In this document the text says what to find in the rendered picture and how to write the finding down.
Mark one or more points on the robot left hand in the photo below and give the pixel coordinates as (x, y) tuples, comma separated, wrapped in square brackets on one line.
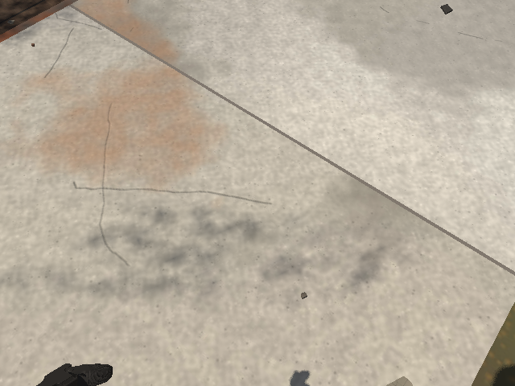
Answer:
[(83, 375)]

